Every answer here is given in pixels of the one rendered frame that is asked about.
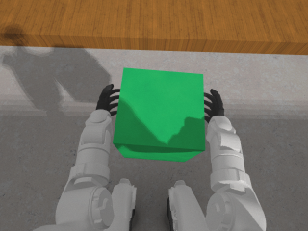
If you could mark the left robot hand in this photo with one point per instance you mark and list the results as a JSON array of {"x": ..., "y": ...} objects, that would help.
[{"x": 105, "y": 99}]

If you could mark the robot right thigh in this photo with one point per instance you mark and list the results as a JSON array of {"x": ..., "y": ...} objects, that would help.
[{"x": 189, "y": 214}]

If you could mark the right robot forearm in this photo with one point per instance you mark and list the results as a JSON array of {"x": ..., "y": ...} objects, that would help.
[{"x": 228, "y": 172}]

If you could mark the right robot hand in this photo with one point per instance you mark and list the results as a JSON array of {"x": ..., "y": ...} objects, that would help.
[{"x": 216, "y": 106}]

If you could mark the robot left upper arm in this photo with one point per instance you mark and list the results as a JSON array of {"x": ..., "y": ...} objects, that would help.
[{"x": 86, "y": 209}]

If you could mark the robot thigh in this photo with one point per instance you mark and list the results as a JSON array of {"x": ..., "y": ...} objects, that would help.
[
  {"x": 124, "y": 201},
  {"x": 189, "y": 214}
]

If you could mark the robot left thigh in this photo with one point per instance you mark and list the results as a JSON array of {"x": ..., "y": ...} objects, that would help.
[{"x": 124, "y": 201}]

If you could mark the robot right upper arm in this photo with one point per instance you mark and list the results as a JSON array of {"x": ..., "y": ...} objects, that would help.
[{"x": 227, "y": 211}]

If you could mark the left robot forearm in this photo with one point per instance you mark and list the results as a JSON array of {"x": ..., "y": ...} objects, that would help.
[{"x": 91, "y": 166}]

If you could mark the carton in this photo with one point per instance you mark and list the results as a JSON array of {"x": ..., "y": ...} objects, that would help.
[{"x": 160, "y": 115}]

